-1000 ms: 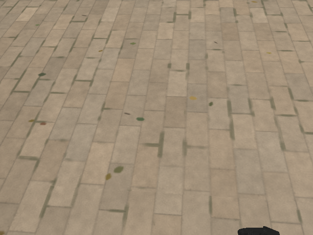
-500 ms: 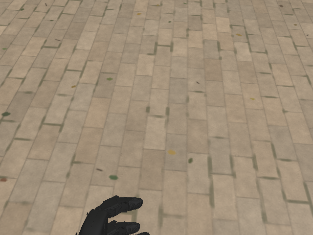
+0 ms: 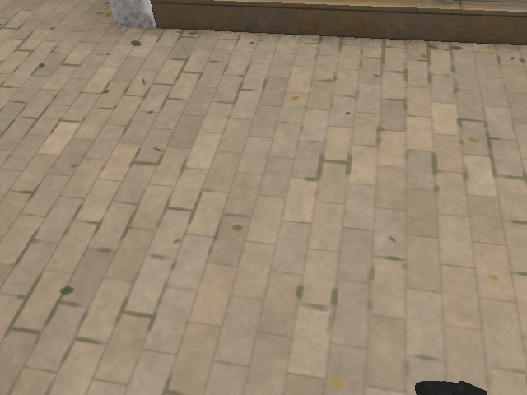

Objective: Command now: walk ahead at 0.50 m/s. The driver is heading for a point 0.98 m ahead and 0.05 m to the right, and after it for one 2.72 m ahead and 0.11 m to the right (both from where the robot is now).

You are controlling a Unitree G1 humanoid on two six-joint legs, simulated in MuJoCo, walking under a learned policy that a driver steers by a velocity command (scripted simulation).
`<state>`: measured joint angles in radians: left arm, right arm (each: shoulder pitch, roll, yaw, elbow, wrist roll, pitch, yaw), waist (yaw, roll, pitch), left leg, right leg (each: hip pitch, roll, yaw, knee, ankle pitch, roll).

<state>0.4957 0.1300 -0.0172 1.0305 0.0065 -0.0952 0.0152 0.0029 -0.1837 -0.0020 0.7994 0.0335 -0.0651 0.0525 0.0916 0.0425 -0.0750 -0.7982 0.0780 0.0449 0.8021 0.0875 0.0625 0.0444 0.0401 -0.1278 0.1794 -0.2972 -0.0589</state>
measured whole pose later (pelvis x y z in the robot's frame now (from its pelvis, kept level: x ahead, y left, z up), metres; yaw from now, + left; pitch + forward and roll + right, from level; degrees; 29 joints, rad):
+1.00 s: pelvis +0.59 -0.01 +0.01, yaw +0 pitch +4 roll -1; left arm 0.36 0.22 0.06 0.88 0.00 -0.09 -0.01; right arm 0.11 -0.25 -0.07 0.78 0.00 -0.07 -0.01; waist 0.05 0.05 -0.04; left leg -0.73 0.14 -0.05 0.89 -0.05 0.01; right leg -0.16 0.06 -0.06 0.27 -0.17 -0.07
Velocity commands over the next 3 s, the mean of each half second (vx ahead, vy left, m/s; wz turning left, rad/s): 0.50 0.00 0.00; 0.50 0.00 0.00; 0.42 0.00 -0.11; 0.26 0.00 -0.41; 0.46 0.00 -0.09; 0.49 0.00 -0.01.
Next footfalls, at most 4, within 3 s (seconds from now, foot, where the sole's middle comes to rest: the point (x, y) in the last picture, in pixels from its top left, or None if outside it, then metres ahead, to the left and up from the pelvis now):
0.14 left None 0.28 0.13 -0.78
0.68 right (352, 372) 0.60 -0.10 -0.78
1.24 left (263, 282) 0.86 0.16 -0.78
1.76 right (343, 252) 0.99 -0.08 -0.78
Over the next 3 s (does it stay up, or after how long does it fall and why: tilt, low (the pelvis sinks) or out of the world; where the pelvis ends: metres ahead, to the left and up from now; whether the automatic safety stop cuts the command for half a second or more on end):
stays up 1.45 -0.13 0.00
